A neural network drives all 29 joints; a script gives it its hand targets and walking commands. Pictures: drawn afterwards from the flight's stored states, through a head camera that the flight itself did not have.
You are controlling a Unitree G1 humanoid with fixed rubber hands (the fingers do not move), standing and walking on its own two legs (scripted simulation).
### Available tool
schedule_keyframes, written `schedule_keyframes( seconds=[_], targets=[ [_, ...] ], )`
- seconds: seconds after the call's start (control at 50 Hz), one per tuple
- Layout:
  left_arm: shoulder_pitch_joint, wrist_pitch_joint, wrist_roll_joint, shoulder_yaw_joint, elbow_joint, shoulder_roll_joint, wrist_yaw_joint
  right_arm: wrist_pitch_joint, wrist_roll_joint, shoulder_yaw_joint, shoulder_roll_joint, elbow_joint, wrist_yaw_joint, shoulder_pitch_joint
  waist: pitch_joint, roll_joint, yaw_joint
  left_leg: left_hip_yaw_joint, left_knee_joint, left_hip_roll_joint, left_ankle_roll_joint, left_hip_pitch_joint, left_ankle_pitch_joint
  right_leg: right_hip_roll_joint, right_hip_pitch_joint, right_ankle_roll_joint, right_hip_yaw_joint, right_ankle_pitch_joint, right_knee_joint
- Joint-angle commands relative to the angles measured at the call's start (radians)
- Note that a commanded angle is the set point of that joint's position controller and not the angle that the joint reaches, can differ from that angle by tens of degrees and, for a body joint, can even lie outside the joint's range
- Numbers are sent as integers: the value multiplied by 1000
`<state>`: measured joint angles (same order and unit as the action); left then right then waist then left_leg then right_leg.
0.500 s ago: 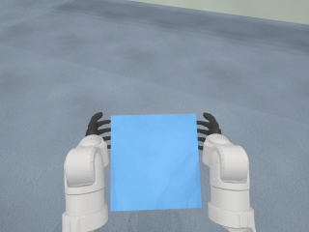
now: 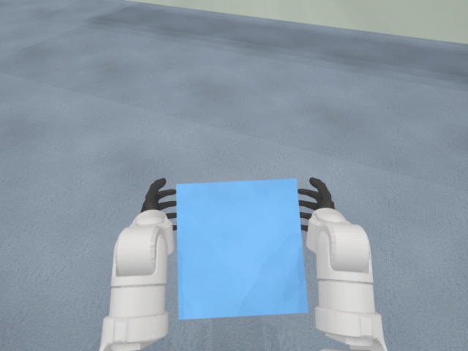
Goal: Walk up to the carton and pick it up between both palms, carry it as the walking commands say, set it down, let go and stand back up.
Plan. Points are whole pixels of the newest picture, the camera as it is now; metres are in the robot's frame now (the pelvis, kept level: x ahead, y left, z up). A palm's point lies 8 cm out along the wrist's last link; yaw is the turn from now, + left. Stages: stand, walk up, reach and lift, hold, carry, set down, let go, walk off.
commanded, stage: carry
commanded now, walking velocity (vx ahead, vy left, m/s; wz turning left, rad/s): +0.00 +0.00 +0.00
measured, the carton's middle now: (238, 241) +0.34 +0.00 -0.03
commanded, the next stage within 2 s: none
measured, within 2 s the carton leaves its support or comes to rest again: neither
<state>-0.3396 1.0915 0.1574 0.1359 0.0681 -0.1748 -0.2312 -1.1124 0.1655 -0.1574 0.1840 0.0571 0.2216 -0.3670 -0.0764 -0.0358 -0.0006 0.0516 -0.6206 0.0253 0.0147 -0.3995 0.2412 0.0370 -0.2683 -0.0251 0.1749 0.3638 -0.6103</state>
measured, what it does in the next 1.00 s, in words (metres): stands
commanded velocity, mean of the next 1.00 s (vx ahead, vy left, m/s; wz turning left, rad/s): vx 0.00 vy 0.00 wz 0.00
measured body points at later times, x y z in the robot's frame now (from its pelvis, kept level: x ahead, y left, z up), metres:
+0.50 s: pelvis +0.00 +0.00 +0.00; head -0.02 -0.01 +0.45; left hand +0.32 +0.14 +0.06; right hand +0.32 -0.14 +0.05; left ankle +0.05 +0.11 -0.73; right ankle -0.02 -0.09 -0.73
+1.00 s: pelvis +0.00 +0.00 +0.00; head -0.02 -0.01 +0.45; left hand +0.32 +0.14 +0.06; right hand +0.32 -0.14 +0.05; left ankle +0.05 +0.11 -0.73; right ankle -0.02 -0.09 -0.73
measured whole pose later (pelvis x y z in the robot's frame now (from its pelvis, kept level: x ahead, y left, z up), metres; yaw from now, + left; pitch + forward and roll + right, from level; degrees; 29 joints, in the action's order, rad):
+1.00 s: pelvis +0.00 +0.00 +0.00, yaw +0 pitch +1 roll -1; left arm -0.34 0.82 0.16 0.19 -0.19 -0.17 -0.22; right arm -0.83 0.17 -0.22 0.18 -0.22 0.20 -0.36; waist -0.08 -0.04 0.00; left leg 0.05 -0.62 0.03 0.01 -0.40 0.24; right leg 0.04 -0.27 -0.03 0.17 0.36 -0.61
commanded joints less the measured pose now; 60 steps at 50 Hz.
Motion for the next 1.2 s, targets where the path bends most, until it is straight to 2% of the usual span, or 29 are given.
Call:
schedule_keyframes(
  seconds=[0.0, 0.06, 0.12, 0.16, 0.18, 0.26, 0.28, 0.3, 0.32, 0.34, 0.38, 0.4, 0.44, 0.46, 0.48, 0.5, 0.52, 0.54, 0.72, 0.74, 0.8, 0.84, 0.92, 0.94, 0.96, 1.04, 1.1, 1.12, 1.18],
  targets=[
    [-330, -27, -275, -381, 62, -838, 201, 39, -299, 418, 800, 61, -199, -302, -309, 2, -6, 105, 109, -119, 41, 125, -363, 86, 127, -11, -69, -134, 76],
    [-368, -42, -273, -367, 52, -828, 203, 52, -296, 408, 799, 41, -203, -326, -302, 6, -6, 109, 116, -119, 41, 119, -350, 81, 132, -9, -66, -120, 77],
    [-373, -77, -224, -293, -77, -758, 206, 87, -243, 334, 735, -86, -205, -328, -284, 9, -6, 112, 124, -116, 40, 103, -322, 81, 127, -7, -70, -98, 85],
    [-398, -120, -209, -263, -111, -726, 207, 130, -225, 303, 712, -123, -207, -348, -278, 8, -7, 108, 126, -112, 41, 99, -296, 82, 121, -9, -72, -79, 91],
    [-416, -142, -221, -269, -75, -728, 207, 152, -240, 317, 719, -80, -206, -379, -273, 9, -7, 110, 125, -111, 40, 96, -294, 77, 123, -8, -70, -72, 89],
    [-446, -218, -209, -235, -102, -685, 205, 228, -225, 279, 671, -106, -204, -407, -297, -3, -6, 112, 122, -117, 43, 112, -324, 76, 129, -8, -73, -85, 80],
    [-453, -232, -227, -252, -59, -696, 203, 243, -243, 300, 679, -51, -201, -424, -303, 1, -5, 113, 124, -120, 43, 116, -328, 73, 130, -7, -73, -84, 78],
    [-443, -241, -215, -239, -95, -681, 203, 250, -223, 280, 664, -102, -201, -396, -311, 2, -5, 119, 124, -122, 44, 118, -340, 72, 134, -8, -76, -89, 74],
    [-445, -254, -218, -239, -92, -676, 201, 264, -222, 277, 652, -91, -198, -402, -315, -3, -4, 113, 118, -122, 46, 124, -344, 74, 134, -8, -79, -98, 76],
    [-423, -262, -194, -215, -149, -648, 199, 271, -198, 254, 625, -151, -198, -381, -315, 0, -4, 116, 120, -122, 46, 125, -352, 74, 135, -6, -78, -100, 74],
    [-414, -281, -190, -213, -154, -630, 193, 289, -188, 248, 605, -168, -195, -360, -309, -5, -2, 120, 120, -126, 46, 128, -371, 71, 133, -7, -80, -106, 75],
    [-402, -290, -167, -186, -209, -598, 190, 297, -163, 220, 572, -226, -195, -345, -307, -9, -1, 119, 121, -126, 47, 132, -376, 71, 132, -7, -80, -103, 75],
    [-388, -303, -171, -203, -195, -606, 185, 311, -171, 245, 566, -185, -193, -355, -298, -8, 1, 116, 120, -127, 50, 134, -382, 70, 128, -9, -81, -110, 78],
    [-387, -309, -160, -190, -220, -590, 184, 318, -161, 235, 549, -207, -193, -356, -292, -8, 2, 118, 122, -127, 52, 128, -375, 70, 128, -11, -82, -106, 81],
    [-398, -313, -179, -215, -165, -608, 181, 321, -181, 259, 564, -154, -192, -364, -293, -13, 2, 114, 122, -124, 54, 126, -364, 71, 129, -13, -84, -104, 84],
    [-396, -317, -166, -202, -194, -590, 180, 322, -164, 242, 552, -204, -193, -347, -293, -9, 3, 112, 121, -122, 54, 124, -359, 73, 132, -14, -85, -110, 85],
    [-416, -326, -168, -202, -184, -587, 181, 329, -166, 245, 556, -199, -193, -359, -290, 5, 4, 112, 121, -120, 54, 118, -354, 74, 134, -14, -86, -116, 87],
    [-414, -326, -181, -219, -155, -606, 179, 329, -179, 264, 569, -162, -192, -362, -295, 2, 4, 113, 124, -123, 56, 118, -350, 72, 133, -15, -86, -105, 87],
    [-408, -327, -182, -226, -167, -596, 173, 328, -169, 250, 555, -198, -189, -336, -277, -11, 4, 126, 140, -127, 56, 101, -338, 62, 126, -16, -89, -79, 80],
    [-388, -326, -168, -212, -208, -590, 176, 332, -163, 243, 541, -209, -189, -350, -277, -8, 2, 127, 138, -128, 60, 100, -340, 61, 126, -16, -91, -87, 80],
    [-399, -334, -165, -200, -218, -577, 176, 338, -160, 233, 533, -224, -190, -355, -279, 1, 2, 120, 130, -122, 59, 97, -343, 67, 134, -17, -95, -111, 80],
    [-409, -339, -179, -219, -181, -591, 177, 342, -172, 248, 549, -193, -191, -358, -286, -2, 3, 117, 126, -121, 59, 100, -353, 68, 138, -18, -95, -124, 78],
    [-409, -344, -176, -211, -195, -583, 178, 347, -169, 242, 543, -212, -193, -354, -281, 3, 3, 119, 128, -125, 62, 100, -355, 64, 131, -16, -96, -126, 76],
    [-416, -341, -192, -232, -159, -603, 177, 344, -182, 259, 562, -178, -192, -357, -284, 4, 2, 119, 125, -124, 61, 98, -355, 63, 133, -19, -98, -127, 74],
    [-412, -342, -181, -218, -189, -590, 179, 344, -171, 244, 552, -212, -192, -351, -288, 5, 2, 118, 121, -121, 61, 99, -356, 64, 137, -20, -99, -136, 75],
    [-406, -340, -184, -221, -200, -599, 182, 344, -174, 250, 558, -209, -194, -357, -278, 14, 2, 114, 118, -120, 63, 90, -343, 68, 136, -21, -104, -149, 78],
    [-408, -339, -191, -233, -182, -608, 184, 343, -182, 257, 567, -196, -197, -354, -283, -1, 1, 117, 123, -120, 63, 91, -338, 65, 134, -23, -105, -129, 75],
    [-411, -343, -180, -215, -208, -591, 185, 345, -170, 241, 557, -234, -197, -349, -285, 5, 1, 117, 121, -121, 63, 93, -342, 65, 132, -23, -106, -135, 76],
    [-411, -339, -193, -235, -183, -612, 186, 343, -184, 258, 572, -199, -198, -355, -279, -1, 1, 113, 123, -119, 65, 87, -319, 65, 131, -25, -106, -123, 76]
  ],
)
